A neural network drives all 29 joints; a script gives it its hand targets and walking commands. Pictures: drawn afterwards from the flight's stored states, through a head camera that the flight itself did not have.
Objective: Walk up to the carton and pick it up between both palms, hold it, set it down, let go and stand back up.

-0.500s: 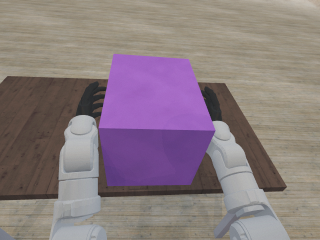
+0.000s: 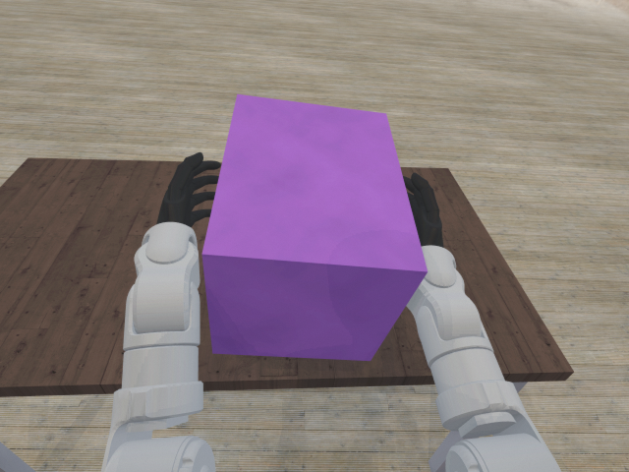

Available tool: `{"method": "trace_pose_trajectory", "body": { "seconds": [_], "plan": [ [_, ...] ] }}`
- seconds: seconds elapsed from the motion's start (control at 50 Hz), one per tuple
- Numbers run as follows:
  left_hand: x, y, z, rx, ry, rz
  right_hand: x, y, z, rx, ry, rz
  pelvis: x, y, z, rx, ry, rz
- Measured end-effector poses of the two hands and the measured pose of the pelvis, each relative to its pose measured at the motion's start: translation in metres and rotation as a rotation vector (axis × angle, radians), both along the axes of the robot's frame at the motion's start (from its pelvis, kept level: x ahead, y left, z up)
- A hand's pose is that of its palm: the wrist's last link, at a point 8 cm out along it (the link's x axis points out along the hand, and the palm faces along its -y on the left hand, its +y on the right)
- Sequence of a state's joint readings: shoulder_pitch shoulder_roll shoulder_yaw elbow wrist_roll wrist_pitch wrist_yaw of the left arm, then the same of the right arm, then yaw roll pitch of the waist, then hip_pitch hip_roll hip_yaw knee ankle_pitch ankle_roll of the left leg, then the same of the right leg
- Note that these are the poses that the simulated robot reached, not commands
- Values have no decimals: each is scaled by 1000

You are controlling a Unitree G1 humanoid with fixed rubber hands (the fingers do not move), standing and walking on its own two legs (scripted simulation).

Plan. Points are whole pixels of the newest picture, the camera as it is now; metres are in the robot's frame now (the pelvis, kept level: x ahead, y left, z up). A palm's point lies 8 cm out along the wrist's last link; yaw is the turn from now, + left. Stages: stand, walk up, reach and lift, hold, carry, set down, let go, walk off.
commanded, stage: set down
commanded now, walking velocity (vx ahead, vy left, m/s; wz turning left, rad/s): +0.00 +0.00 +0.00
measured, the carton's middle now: (303, 227) +0.39 +0.01 +0.15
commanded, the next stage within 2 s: none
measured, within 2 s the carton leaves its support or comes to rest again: neither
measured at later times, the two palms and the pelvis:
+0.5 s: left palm (202, 249) +0.39 +0.14 +0.11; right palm (415, 265) +0.37 -0.15 +0.10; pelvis +0.02 +0.01 +0.00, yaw +0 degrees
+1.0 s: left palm (195, 250) +0.41 +0.16 +0.09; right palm (401, 269) +0.38 -0.14 +0.09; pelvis +0.03 +0.02 +0.00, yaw -1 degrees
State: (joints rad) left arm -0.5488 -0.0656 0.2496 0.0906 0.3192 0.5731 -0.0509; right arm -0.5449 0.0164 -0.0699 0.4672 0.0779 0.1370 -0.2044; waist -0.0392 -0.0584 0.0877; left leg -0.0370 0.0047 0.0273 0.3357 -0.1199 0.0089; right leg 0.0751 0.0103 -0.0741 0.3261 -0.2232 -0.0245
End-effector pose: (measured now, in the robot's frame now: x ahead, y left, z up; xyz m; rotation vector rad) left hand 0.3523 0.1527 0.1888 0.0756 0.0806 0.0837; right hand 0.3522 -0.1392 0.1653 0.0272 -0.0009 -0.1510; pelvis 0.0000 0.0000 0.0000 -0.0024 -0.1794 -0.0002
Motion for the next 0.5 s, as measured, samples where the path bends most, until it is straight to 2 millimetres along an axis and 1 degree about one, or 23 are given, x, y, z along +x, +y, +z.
{"method": "trace_pose_trajectory", "body": {
  "seconds": [0.06, 0.1, 0.16, 0.22, 0.28, 0.32, 0.4, 0.5],
  "plan": [
    [3, 3, 3, 10, -23, -8, 3, 3, 9, -15, -44, 1, 2, 1, 1, 4, -9, -1],
    [5, 6, -2, 17, -12, -14, 5, 5, 8, -21, -51, 0, 4, 1, 1, 8, -17, 0],
    [8, 10, -20, 18, 40, -22, 6, 8, -4, -28, -25, 2, 8, 2, 1, 12, -28, 0],
    [10, 12, -41, 11, 91, -23, 7, 10, -26, -38, 19, 0, 11, 2, 1, 13, -30, 3],
    [13, 11, -58, 8, 112, -26, 8, 9, -45, -47, 38, -10, 13, 3, 1, 10, -24, 7],
    [16, 8, -66, 14, 110, -32, 8, 7, -53, -48, 34, -20, 14, 4, 1, 6, -12, 10],
    [26, 0, -75, 29, 103, -52, 12, -1, -60, -57, 25, -40, 17, 5, 2, -1, 24, 9],
    [38, -10, -80, 31, 101, -80, 16, -10, -61, -54, 24, -68, 22, 8, 3, -3, 60, -7]
  ]
}}
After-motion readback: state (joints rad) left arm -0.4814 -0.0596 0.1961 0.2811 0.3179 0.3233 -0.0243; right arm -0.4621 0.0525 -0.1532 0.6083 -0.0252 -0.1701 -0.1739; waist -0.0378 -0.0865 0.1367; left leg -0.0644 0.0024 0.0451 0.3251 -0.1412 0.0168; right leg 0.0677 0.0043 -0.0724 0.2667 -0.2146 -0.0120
